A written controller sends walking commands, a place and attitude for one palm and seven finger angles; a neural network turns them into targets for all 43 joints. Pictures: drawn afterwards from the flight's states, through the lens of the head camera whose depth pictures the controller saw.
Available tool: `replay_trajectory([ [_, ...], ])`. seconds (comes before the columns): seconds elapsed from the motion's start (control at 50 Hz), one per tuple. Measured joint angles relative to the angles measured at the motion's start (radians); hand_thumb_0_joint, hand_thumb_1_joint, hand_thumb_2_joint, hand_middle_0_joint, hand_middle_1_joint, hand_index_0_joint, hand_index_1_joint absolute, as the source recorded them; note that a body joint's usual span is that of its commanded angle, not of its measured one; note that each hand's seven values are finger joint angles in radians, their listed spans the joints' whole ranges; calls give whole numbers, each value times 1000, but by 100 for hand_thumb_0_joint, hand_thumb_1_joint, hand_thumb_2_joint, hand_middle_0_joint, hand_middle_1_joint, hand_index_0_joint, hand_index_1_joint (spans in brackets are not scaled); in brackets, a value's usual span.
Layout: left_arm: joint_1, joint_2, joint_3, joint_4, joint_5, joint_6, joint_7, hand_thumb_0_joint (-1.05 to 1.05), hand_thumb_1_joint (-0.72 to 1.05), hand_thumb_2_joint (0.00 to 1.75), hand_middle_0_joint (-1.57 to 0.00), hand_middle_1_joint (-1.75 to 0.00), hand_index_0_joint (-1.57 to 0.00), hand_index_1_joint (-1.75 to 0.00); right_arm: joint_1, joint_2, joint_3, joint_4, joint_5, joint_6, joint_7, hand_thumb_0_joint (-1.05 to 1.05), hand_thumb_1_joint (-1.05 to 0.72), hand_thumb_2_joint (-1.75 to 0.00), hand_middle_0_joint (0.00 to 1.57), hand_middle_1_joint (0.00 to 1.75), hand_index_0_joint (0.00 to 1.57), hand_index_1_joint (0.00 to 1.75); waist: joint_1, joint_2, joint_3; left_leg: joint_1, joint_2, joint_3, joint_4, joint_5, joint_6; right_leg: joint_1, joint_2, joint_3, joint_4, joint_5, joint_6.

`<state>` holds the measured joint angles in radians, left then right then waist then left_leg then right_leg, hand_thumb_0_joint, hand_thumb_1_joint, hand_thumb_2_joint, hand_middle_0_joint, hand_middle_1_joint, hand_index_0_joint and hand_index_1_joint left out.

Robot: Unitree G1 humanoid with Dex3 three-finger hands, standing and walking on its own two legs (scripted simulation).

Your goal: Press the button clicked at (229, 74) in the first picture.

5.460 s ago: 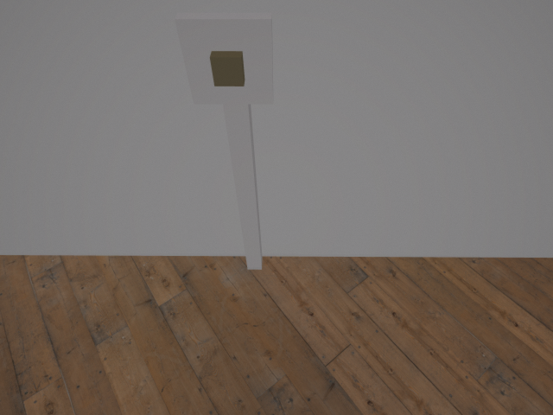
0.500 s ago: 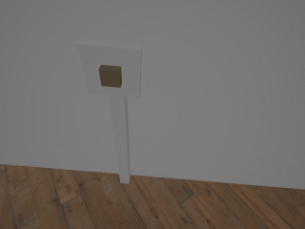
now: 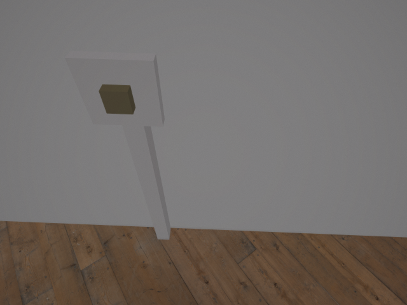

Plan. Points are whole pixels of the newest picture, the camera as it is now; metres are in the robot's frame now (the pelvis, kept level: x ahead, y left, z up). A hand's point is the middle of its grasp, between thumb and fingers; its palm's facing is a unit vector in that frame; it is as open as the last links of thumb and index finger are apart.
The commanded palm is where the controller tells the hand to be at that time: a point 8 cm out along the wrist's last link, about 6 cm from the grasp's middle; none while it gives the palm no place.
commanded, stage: come to a stop and stand still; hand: left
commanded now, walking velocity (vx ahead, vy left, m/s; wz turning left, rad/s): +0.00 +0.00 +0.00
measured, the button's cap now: (118, 98) +0.51 +0.22 +0.13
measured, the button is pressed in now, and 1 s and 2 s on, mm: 0 0 0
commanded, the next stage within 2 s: look again from close up in 0.28 s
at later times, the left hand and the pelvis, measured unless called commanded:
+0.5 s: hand out of the picture -0.03 +0.14 -0.17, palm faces +0.02 -0.98 -0.18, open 7.4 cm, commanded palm none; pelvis +0.00 -0.01 +0.00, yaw -1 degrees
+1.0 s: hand out of the picture +0.01 +0.22 -0.18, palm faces -0.02 -0.98 -0.20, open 7.4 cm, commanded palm +0.09 +0.27 -0.07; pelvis +0.00 +0.04 +0.00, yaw -1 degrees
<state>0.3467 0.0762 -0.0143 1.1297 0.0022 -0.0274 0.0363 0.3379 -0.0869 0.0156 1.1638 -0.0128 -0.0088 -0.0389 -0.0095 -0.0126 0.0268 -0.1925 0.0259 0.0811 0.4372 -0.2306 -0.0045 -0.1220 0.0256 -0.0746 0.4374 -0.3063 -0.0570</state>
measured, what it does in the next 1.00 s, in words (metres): stands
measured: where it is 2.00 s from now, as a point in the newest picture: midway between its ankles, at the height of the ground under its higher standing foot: outside the picture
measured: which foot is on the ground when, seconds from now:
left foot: down 0.00-1.00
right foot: down 0.00-1.00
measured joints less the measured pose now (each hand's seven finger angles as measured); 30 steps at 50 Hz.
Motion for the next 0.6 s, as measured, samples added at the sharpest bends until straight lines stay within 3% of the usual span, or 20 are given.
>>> replay_trajectory([
  [0.4, 20, 8, 6, 2, 8, -11, 14, 0, 91, 90, -20, -30, -20, -30, -53, -40, -6, -16, 0, 8, -11, 2, -93, -90, 20, 30, 19, 30, 19, 17, 3, 3, 26, -11, 19, -6, -27, 26, 27, -10, -35, 4, -18],
  [0.48, 25, 0, 4, -27, 17, -31, 22, 0, 91, 90, -20, -30, -20, -30, -72, -75, -24, -77, 4, 21, 0, 2, -93, -90, 20, 30, 19, 30, 9, 56, 17, -96, 23, -54, 231, -93, 4, -10, 47, 0, -24, 16, -18],
  [0.6, 5, 36, 7, -51, 15, -14, 21, 0, 90, 90, -20, -30, -20, -30, -71, -83, -28, -113, 4, 4, 0, 2, -94, -90, 20, 30, 19, 30, -7, 56, -2, -47, -5, -49, 134, -103, 19, -42, 39, -2, 60, -24, -6],
])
